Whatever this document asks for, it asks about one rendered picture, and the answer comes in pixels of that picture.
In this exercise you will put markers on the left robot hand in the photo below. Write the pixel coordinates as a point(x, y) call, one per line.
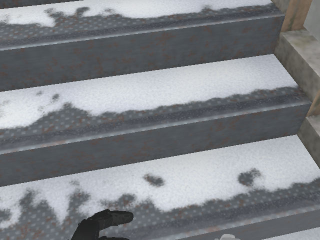
point(89, 228)

